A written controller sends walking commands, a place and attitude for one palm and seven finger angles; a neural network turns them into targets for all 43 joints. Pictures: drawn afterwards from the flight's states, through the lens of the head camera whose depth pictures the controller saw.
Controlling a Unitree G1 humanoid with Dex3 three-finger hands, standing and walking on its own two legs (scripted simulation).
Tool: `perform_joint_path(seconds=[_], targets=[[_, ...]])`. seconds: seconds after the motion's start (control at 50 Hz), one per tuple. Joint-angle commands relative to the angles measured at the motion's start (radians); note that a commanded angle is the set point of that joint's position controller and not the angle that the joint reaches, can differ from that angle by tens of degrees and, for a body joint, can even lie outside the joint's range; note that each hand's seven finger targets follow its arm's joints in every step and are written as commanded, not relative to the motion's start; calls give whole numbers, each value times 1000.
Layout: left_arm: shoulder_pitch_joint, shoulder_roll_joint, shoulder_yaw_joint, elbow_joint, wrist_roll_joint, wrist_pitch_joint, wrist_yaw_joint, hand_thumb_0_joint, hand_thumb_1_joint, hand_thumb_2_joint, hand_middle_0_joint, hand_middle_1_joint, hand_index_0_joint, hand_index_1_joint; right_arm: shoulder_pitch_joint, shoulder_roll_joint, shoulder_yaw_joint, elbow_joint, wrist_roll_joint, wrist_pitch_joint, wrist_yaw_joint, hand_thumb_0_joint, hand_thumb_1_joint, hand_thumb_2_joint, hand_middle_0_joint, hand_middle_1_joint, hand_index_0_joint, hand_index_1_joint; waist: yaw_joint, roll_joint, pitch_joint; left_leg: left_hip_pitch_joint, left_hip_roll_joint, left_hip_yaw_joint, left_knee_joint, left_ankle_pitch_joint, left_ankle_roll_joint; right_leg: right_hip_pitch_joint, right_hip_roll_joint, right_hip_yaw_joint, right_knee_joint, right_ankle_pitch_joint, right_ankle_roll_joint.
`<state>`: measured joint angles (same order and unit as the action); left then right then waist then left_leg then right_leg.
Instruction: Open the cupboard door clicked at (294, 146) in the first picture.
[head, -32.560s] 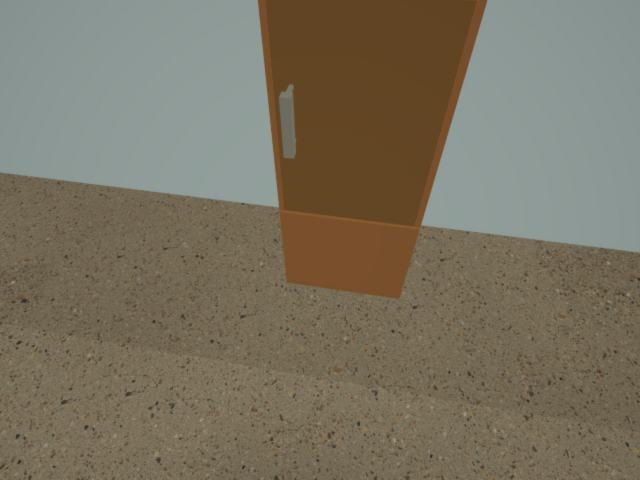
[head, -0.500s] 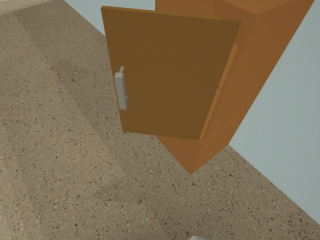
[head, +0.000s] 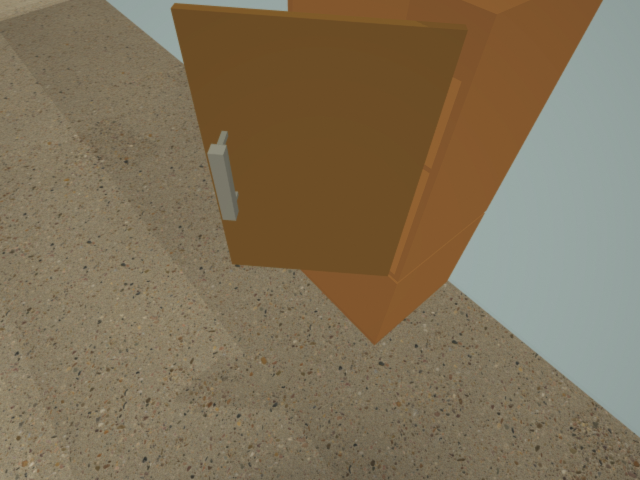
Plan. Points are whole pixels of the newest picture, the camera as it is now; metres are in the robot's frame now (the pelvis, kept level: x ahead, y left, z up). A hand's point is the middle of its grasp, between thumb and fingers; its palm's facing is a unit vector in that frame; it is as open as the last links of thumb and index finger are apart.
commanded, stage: come to a stop and stand still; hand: left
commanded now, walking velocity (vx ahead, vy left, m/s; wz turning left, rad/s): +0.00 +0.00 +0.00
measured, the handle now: (227, 176) +0.60 +0.20 -0.01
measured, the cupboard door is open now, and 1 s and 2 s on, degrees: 45 45 45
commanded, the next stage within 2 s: look again from close up in 0.40 s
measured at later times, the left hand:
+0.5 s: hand out of the picture +0.00 +0.21 -0.15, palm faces -0.03 -0.97 -0.26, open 7.4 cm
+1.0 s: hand out of the picture +0.05 +0.17 -0.16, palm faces -0.03 -0.97 -0.23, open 7.3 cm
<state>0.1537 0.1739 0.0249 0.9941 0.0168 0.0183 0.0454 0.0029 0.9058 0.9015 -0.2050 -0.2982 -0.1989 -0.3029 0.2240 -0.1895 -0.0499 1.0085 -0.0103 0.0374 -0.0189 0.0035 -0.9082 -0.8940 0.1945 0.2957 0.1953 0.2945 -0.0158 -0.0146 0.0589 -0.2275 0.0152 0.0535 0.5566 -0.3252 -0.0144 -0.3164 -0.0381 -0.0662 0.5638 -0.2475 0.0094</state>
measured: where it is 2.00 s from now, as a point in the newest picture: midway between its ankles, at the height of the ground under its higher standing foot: outside the picture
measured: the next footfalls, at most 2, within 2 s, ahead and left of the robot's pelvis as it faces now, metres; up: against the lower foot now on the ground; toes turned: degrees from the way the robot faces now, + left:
none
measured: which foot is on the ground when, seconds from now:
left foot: down 0.00-1.00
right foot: down 0.00-1.00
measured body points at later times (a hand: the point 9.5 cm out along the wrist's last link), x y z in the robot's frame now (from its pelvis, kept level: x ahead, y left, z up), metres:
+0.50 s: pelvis +0.00 +0.02 +0.01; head +0.01 -0.01 +0.46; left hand +0.00 +0.26 -0.13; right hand +0.02 -0.21 -0.16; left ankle -0.02 +0.10 -0.73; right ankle +0.03 -0.13 -0.73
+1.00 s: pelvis +0.01 -0.01 +0.01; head +0.03 -0.03 +0.46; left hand +0.06 +0.22 -0.14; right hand +0.00 -0.23 -0.16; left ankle -0.02 +0.10 -0.73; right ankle +0.03 -0.13 -0.73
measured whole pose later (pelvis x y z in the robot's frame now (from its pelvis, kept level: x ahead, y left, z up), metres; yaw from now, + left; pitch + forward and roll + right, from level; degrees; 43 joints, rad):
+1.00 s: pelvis +0.01 -0.01 +0.01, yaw -2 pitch -1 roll +1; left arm 0.22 0.16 0.00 1.10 0.01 -0.02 0.03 0.01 0.92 0.90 -0.20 -0.30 -0.20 -0.30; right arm 0.29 -0.16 0.01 1.12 -0.02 -0.02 -0.02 0.00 -0.91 -0.89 0.19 0.30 0.20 0.29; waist 0.00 0.02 0.04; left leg -0.11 0.02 0.09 0.42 -0.29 0.00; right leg -0.24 -0.02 -0.03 0.48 -0.23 -0.01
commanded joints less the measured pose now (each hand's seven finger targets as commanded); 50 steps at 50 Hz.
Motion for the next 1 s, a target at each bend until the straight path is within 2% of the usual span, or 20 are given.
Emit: perform_joint_path(seconds=[0.0,0.02,0.04,0.06,0.08,0.1,0.14,0.18,0.2,0.22,0.26,0.3,0.4,0.46,0.58,0.72,0.88,0.98], targets=[[63,133,13,-95,2,-1,13,0,900,900,-200,-300,-200,-300,53,-108,-2,-137,-10,-39,0,0,-900,-900,200,300,200,300,9,292,-97,-51,167,-149,-160,295,60,41,-30,32,73,-17,-49],[66,114,6,-96,7,7,5,0,900,900,-200,-300,-200,-300,34,-113,5,-156,-13,-40,-2,0,-900,-900,200,300,200,300,24,299,-31,-91,191,-175,-203,282,87,14,4,8,88,-122,-32],[73,108,0,-87,9,9,-2,0,900,900,-200,-300,-200,-300,19,-116,6,-166,-11,-42,-6,0,-900,-900,200,300,200,300,29,232,33,-138,193,-182,-225,231,100,10,5,15,88,-121,-32],[95,101,-2,-79,7,4,-8,0,900,900,-200,-300,-200,-300,13,-125,8,-171,-10,-44,-7,0,-900,-900,200,300,200,300,37,139,28,-126,178,-166,-210,210,101,20,2,32,58,-70,-35],[105,96,-5,-74,5,1,-12,0,900,900,-200,-300,-200,-300,21,-128,9,-176,-8,-46,-6,0,-900,-900,200,300,200,300,35,72,19,-121,161,-154,-209,155,95,36,-2,48,23,-30,-37],[119,94,-8,-71,4,-3,-15,0,900,900,-200,-300,-200,-300,27,-131,12,-176,-7,-49,-5,0,-900,-900,200,300,200,300,32,43,13,-108,145,-144,-219,87,87,40,-10,68,-10,-11,-40],[122,106,-10,-60,4,-9,-20,0,900,900,-200,-300,-200,-300,36,-127,14,-165,-7,-55,-3,0,-900,-900,200,300,200,300,24,75,21,-94,119,-137,-252,-8,79,35,-17,89,-39,-1,-41],[128,104,-12,-50,6,-10,-20,0,900,900,-200,-300,-200,-300,48,-129,11,-152,-8,-55,-2,0,-900,-900,200,300,200,300,16,3,36,-93,115,-139,-274,-87,76,28,-19,99,-57,4,-39],[133,101,-15,-45,7,-10,-19,0,900,900,-200,-300,-200,-300,47,-133,12,-145,-7,-55,-1,0,-900,-900,200,300,200,300,17,-7,49,-97,114,-138,-284,-112,77,25,-22,107,-69,0,-38],[136,104,-14,-39,8,-15,-21,0,900,900,-200,-300,-200,-300,51,-130,15,-136,-10,-59,-1,0,-900,-900,200,300,200,300,17,23,41,-83,107,-136,-292,-87,77,30,-25,109,-73,16,-41],[148,109,-15,-26,5,-19,-20,0,900,900,-200,-300,-200,-300,56,-133,19,-121,-8,-63,-2,0,-900,-900,200,300,200,300,14,23,15,-49,105,-124,-288,-60,74,36,-32,118,-86,32,-39],[155,109,-18,-12,5,-20,-20,0,900,900,-200,-300,-200,-300,59,-134,22,-104,-7,-64,-1,0,-900,-900,200,300,200,300,14,20,23,-45,106,-122,-298,-77,71,31,-34,120,-95,26,-37],[158,114,-19,17,1,-31,-18,0,900,900,-200,-300,-200,-300,77,-125,32,-56,-4,-75,-5,0,-900,-900,200,300,200,300,12,-11,-29,20,96,-93,-260,89,68,69,-56,132,-111,105,-35],[153,115,-19,34,-1,-34,-16,0,900,900,-200,-300,-200,-300,80,-117,36,-25,-3,-77,-7,0,-900,-900,200,300,200,300,13,-2,-27,37,94,-80,-245,158,64,77,-63,135,-112,138,-36],[145,108,-19,58,-3,-37,-14,0,900,900,-200,-300,-200,-300,96,-95,42,26,-3,-75,-8,0,-900,-900,200,300,200,300,15,-7,-2,27,90,-67,-242,133,55,86,-70,141,-132,133,-41],[131,108,-16,67,-5,-41,-12,0,900,900,-200,-300,-200,-300,113,-75,43,62,-4,-75,-11,0,-900,-900,200,300,200,300,17,6,-3,28,90,-60,-232,147,48,109,-71,143,-142,165,-50],[120,109,-11,67,-6,-46,-12,0,900,900,-200,-300,-200,-300,126,-71,42,86,-4,-77,-13,0,-900,-900,200,300,200,300,15,3,-38,48,92,-51,-219,194,40,142,-74,143,-141,232,-56],[117,111,-10,68,-6,-46,-12,0,900,900,-200,-300,-200,-300,123,-70,40,90,-3,-75,-15,0,-900,-900,200,300,200,300,13,-1,-25,55,94,-47,-217,190,36,135,-73,144,-152,234,-57]])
